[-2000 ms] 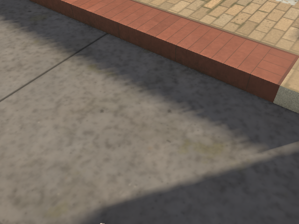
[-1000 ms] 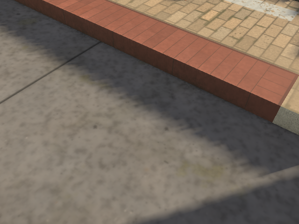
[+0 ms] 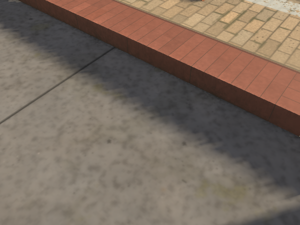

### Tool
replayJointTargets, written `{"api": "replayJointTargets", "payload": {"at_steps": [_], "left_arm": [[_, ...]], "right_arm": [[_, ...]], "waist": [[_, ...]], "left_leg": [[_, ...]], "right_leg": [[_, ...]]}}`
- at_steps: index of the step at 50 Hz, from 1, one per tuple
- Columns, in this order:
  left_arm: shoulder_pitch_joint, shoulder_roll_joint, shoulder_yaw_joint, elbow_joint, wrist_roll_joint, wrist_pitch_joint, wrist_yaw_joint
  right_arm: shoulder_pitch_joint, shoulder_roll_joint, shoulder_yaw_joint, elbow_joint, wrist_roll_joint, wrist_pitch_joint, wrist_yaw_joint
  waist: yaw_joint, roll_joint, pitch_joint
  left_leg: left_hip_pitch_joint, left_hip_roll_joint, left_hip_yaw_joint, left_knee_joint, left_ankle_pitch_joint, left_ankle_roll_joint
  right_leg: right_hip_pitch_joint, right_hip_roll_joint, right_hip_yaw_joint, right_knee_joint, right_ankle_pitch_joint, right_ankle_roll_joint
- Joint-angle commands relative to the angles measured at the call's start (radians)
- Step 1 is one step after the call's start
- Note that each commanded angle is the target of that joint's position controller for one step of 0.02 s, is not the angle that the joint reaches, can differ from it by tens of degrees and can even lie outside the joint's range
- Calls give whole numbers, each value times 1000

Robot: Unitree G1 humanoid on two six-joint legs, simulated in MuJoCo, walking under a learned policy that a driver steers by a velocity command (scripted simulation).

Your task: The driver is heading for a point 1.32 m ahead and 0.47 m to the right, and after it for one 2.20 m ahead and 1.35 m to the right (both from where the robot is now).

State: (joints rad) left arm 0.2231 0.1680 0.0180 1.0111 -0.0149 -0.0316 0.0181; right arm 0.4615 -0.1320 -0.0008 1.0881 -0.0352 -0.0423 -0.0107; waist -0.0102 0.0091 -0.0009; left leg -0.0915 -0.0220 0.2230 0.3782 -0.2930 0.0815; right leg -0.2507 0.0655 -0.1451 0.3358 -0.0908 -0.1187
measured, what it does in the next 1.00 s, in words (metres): steps on the spot, turning right: left foot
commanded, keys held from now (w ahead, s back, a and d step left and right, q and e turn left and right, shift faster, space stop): no key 0.08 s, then e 0.36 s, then w+e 0.56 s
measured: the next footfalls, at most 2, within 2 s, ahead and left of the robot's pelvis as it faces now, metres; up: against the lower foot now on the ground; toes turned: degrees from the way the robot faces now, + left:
left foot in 0.78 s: +0.08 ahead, +0.13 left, +0.00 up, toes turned -23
right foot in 1.18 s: +0.09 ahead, -0.22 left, +0.00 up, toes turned -36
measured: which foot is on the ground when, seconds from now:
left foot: down 0.00-0.40, up 0.42-0.76, down 0.78-1.00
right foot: down 0.00-0.78, up 0.80-1.00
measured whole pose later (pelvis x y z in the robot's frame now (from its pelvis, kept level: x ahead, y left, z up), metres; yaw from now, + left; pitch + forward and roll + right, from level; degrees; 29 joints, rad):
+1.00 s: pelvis +0.04 +0.00 +0.01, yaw -27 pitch +1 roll +1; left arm 0.18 0.31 0.07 0.67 -0.03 0.00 -0.04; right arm 0.41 -0.28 -0.05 0.81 -0.01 -0.09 -0.03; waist -0.07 -0.03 -0.03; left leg -0.04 0.03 0.08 0.28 -0.25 0.00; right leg -0.68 -0.03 0.06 1.11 -0.15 -0.01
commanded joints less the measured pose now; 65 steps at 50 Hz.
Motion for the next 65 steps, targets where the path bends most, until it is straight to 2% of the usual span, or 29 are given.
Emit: {"api": "replayJointTargets", "payload": {"at_steps": [1,9,14,17,19,20,21,22,24,26,33,38,39,40,41,43,45,52,55,56,57,58,59,60,61,62,63,64,65], "left_arm": [[-67,85,8,-48,5,35,-8],[-142,136,18,-87,-2,69,14],[-99,131,28,-137,14,101,9],[-89,150,38,-171,17,99,0],[-72,212,60,-185,16,90,4],[29,268,77,-195,22,81,13],[34,292,73,-211,48,55,13],[-58,264,55,-241,49,25,5],[-133,239,50,-277,-6,2,-6],[-157,218,42,-288,-24,5,-2],[-49,268,73,-313,-8,35,33],[-155,253,74,-392,-27,72,16],[-168,214,66,-406,-35,75,12],[-144,114,39,-415,-47,66,3],[-200,176,50,-464,-38,34,-16],[-120,233,66,-416,-20,5,-38],[-74,220,67,-390,-1,6,-51],[-211,148,32,-467,-14,10,-73],[-136,194,53,-440,-9,7,-84],[-39,154,37,-424,-1,1,-113],[-56,150,35,-408,-2,11,-120],[-71,208,66,-427,-25,-1,-89],[93,239,80,-390,-5,-16,-80],[234,334,99,-339,8,-27,-62],[230,448,104,-351,20,-27,-55],[285,255,79,-382,-59,-24,-97],[214,256,55,-372,-40,-28,-103],[143,285,76,-345,-1,-29,-86],[74,263,65,-363,0,-28,-77]], "right_arm": [[81,-65,6,-3,-17,40,-11],[-59,-153,-25,-44,2,67,-68],[-198,-191,-51,-119,5,74,-100],[-318,-221,-59,-189,13,62,-102],[-298,-219,-60,-210,19,63,-97],[-360,-230,-59,-241,13,71,-94],[-372,-207,-53,-278,24,67,-75],[-327,-203,-54,-281,43,59,-52],[-291,-258,-78,-277,32,47,-40],[-292,-273,-91,-300,17,43,-40],[-340,-215,-62,-364,42,7,-29],[-112,-257,-73,-306,20,-24,-11],[-13,-282,-82,-266,16,-28,-12],[7,-302,-82,-279,24,-29,-15],[-91,-375,-105,-325,-1,-40,-13],[-225,-311,-95,-376,18,-59,-40],[-231,-297,-84,-392,27,-66,-43],[-81,-315,-81,-353,26,-58,0],[-107,-343,-87,-362,24,-75,25],[-158,-323,-79,-382,108,-117,42],[-152,-325,-74,-385,130,-131,37],[-127,-348,-79,-331,73,-86,42],[-139,-358,-82,-322,77,-64,38],[-159,-324,-73,-364,64,-73,28],[13,-178,-33,-396,24,-93,41],[-32,-325,-79,-382,64,-78,7],[-100,-298,-83,-411,44,-71,-10],[-231,-248,-55,-425,84,-55,-4],[-238,-246,-58,-432,81,-32,-6]], "waist": [[-13,44,0],[-7,30,21],[38,64,33],[58,3,32],[38,-119,12],[118,-275,-22],[94,-343,-120],[33,-208,-117],[-24,25,-62],[-42,-22,-68],[17,-131,-59],[-75,-176,-19],[-96,-66,-31],[-70,191,-79],[-39,252,51],[27,148,94],[25,107,63],[-91,89,101],[-51,91,67],[-21,103,-64],[-38,153,67],[30,90,140],[126,85,33],[156,-46,-43],[9,-403,-200],[100,-107,-281],[16,-166,-161],[78,-131,-51],[36,-119,-12]], "left_leg": [[-60,131,-151,-74,311,-4],[-32,152,-124,-10,383,23],[-156,323,-192,29,301,122],[-194,378,-191,103,357,137],[-307,235,-86,323,379,42],[-413,-9,-14,673,104,-57],[-549,-127,-220,975,-394,-92],[-581,-64,-351,1045,-356,-79],[-581,-1,-342,1011,-172,-78],[-501,28,-313,877,-76,-98],[-307,-18,-257,334,-147,-118],[47,-17,-193,-87,84,-27],[231,101,-285,-135,56,1],[302,355,-580,-134,-202,59],[128,457,-820,-233,-473,157],[72,377,-673,-265,-383,99],[15,312,-497,-269,-194,70],[-24,268,-247,-258,20,107],[-56,303,-200,-182,89,123],[-102,244,-121,-155,-14,31],[-174,251,-115,-118,48,22],[-162,256,-177,99,517,57],[-123,234,-130,354,732,25],[-334,183,-119,701,386,-22],[-639,31,-178,1026,-332,-75],[-571,52,-128,999,-412,-93],[-613,73,-116,978,-383,-105],[-680,119,-254,986,-257,-79],[-651,142,-267,925,-186,-73]], "right_leg": [[59,-99,154,8,87,-28],[-94,-74,130,165,-32,-17],[-155,-84,133,421,-229,4],[-172,-110,146,499,-280,7],[-30,-140,280,316,-69,-64],[37,-239,621,67,48,-220],[125,-347,916,-88,25,-345],[75,-361,873,-69,-80,-306],[-16,-285,722,-94,-433,-197],[-54,-202,641,-126,-546,-133],[24,-140,611,-170,-535,-99],[-168,-37,573,-146,-521,12],[-333,23,499,66,-509,60],[-494,86,328,430,-465,51],[-681,22,301,548,-387,47],[-657,-38,300,704,-207,68],[-575,-72,239,847,-123,102],[-449,-139,145,591,-23,115],[-307,-135,104,606,9,97],[-95,-95,-123,724,-201,54],[-96,-126,-27,591,-327,50],[-64,-82,86,366,-172,29],[97,-20,25,168,19,12],[318,-135,187,139,383,-29],[497,-419,586,165,774,-216],[448,-419,547,122,755,-117],[351,-419,523,81,709,-115],[212,-387,527,59,426,-188],[119,-373,471,36,347,-171]]}}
